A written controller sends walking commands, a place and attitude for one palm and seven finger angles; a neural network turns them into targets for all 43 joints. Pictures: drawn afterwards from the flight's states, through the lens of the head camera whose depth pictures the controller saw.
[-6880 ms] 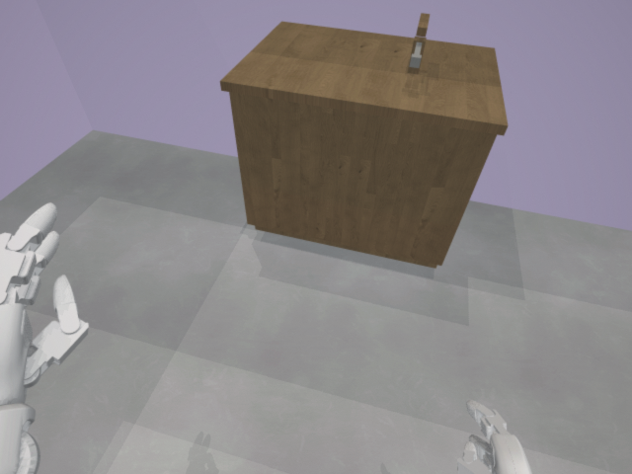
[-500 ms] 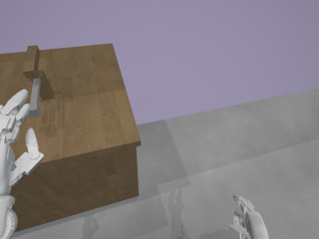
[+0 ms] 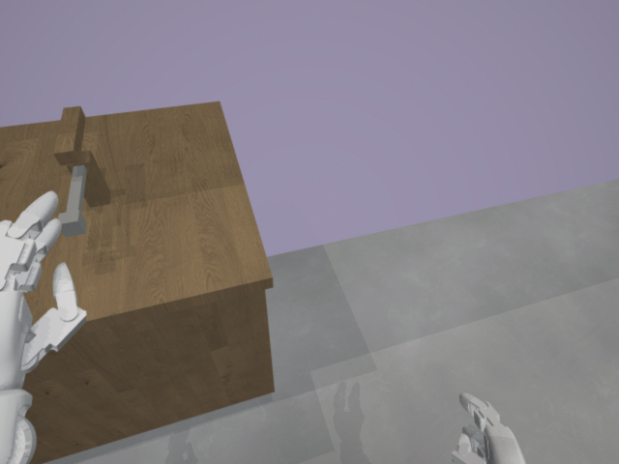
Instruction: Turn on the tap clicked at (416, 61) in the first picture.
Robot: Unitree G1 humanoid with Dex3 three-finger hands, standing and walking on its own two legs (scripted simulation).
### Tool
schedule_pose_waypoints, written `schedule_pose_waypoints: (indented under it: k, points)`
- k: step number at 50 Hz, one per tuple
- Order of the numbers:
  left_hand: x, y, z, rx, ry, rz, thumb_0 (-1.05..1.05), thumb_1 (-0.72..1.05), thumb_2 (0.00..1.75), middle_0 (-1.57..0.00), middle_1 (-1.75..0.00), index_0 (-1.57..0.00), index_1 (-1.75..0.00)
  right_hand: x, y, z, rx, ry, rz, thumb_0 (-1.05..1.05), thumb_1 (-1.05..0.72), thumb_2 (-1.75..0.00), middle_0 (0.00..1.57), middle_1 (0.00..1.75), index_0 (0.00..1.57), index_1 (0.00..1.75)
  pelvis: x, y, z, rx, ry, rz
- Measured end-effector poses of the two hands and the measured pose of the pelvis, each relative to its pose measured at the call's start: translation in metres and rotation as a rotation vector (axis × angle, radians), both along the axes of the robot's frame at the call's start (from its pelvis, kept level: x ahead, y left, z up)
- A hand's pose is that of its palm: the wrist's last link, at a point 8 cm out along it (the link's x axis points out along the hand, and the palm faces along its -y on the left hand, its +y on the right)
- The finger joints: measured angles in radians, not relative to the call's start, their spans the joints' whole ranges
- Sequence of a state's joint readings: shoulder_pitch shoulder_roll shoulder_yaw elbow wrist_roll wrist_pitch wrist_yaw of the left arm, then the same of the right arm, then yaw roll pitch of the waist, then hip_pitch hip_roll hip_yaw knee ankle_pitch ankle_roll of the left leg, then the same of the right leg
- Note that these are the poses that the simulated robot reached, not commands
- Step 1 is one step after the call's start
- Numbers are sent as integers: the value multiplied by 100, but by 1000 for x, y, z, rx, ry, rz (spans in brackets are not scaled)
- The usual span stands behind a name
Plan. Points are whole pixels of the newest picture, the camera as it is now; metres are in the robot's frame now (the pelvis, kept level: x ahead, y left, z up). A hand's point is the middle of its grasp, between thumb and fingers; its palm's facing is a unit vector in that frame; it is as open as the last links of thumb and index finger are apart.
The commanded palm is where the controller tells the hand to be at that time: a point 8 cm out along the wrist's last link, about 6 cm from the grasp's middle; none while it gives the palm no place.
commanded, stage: shuffle to correct the standing spot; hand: left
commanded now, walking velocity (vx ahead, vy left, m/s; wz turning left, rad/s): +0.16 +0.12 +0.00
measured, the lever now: (72, 223) +0.42 +0.40 +0.05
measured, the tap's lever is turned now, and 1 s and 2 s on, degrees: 0 0 0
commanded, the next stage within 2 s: come to a stop and stand still in 0.34 s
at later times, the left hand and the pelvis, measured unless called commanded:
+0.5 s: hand (71, 261) +0.27 +0.28 +0.16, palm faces +0.39 -0.81 -0.44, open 7.4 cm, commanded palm +0.22 +0.31 +0.17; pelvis +0.07 +0.03 -0.01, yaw +2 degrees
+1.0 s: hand (36, 232) +0.31 +0.34 +0.15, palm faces +0.44 -0.80 -0.41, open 7.4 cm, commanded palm +0.26 +0.35 +0.17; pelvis +0.11 +0.07 +0.00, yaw +2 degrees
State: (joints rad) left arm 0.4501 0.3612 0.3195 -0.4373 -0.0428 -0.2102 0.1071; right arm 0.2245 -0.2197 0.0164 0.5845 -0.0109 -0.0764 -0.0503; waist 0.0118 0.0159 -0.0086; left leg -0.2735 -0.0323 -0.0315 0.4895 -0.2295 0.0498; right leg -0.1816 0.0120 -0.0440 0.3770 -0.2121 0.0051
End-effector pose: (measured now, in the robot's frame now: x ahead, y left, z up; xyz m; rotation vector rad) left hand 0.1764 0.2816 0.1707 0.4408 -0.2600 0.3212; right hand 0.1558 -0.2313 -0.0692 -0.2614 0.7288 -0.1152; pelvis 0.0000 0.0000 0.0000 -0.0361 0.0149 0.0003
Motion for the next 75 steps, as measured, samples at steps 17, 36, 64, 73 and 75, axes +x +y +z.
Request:
schedule_pose_waypoints:
  k: [17, 36, 64, 73, 75]
  points:
    - [52, 7, 14, 101, -96, -45, 1, 89, 89, -21, -31, -20, -31, 34, 22, -21, 47, 23, 6, 1, -91, -90, 20, 30, 20, 30, 47, 14, -14, 19, 7, 20]
    - [97, 59, 12, 94, -147, 49, 1, 89, 89, -21, -31, -21, -31, 119, 82, -26, 80, -30, 53, 1, -91, -90, 20, 30, 20, 30, 91, 51, -23, 70, -52, 44]
    - [97, 111, 43, 168, -158, 66, 1, 88, 89, -22, -31, -21, -31, 105, 81, 9, 13, -62, 59, 1, -91, -90, 20, 30, 20, 30, 76, 68, -3, 5, -10, 23]
    - [54, 91, -19, -11, 81, -32, 1, 89, 89, -21, -31, -20, -31, 60, 86, 2, 18, -49, -22, 1, -91, -90, 20, 30, 20, 30, 66, 94, -3, 11, -38, 12]
    - [49, 99, -26, -22, 82, -13, 1, 88, 89, -22, -31, -21, -31, 53, 93, 1, 0, -20, -11, 1, -91, -90, 20, 30, 20, 30, 63, 96, -3, 8, -41, 21]
